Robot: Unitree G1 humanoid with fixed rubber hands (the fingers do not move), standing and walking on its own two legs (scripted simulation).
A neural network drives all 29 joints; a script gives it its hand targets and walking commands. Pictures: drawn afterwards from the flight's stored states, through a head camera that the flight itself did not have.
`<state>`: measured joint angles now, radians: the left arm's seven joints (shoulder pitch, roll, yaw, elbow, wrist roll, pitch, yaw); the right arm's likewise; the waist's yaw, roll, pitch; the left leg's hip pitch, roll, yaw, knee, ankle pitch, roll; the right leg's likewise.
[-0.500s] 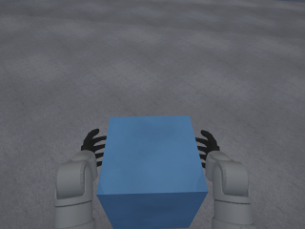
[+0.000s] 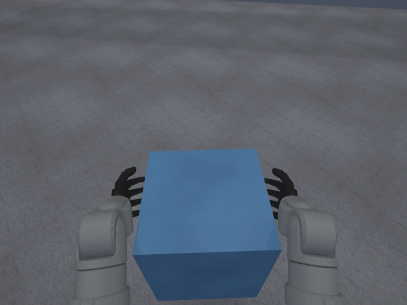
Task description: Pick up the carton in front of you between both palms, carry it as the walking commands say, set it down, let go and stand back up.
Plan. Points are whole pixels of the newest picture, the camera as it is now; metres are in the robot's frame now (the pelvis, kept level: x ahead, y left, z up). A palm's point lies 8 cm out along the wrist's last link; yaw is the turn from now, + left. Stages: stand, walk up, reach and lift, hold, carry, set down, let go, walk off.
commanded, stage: carry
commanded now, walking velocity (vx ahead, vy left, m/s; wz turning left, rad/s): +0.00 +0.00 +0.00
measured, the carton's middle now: (205, 227) +0.27 +0.00 +0.01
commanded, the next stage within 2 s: none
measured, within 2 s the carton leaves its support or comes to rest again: neither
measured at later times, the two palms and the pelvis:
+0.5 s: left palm (113, 232) +0.23 +0.16 +0.07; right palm (281, 233) +0.23 -0.14 +0.06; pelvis -0.03 +0.01 +0.00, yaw +0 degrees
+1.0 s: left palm (113, 234) +0.24 +0.17 +0.04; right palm (273, 234) +0.24 -0.13 +0.04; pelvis -0.06 +0.02 +0.00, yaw +0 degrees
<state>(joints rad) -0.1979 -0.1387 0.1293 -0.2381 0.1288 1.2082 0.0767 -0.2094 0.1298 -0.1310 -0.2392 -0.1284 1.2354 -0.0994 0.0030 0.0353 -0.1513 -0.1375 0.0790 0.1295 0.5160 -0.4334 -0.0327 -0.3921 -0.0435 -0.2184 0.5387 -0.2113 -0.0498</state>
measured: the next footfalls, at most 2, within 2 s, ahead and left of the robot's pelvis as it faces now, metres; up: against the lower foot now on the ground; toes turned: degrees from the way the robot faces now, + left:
left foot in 1.92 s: +0.26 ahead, +0.15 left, +0.00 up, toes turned +8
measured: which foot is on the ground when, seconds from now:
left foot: down 0.00-1.00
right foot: down 0.00-1.00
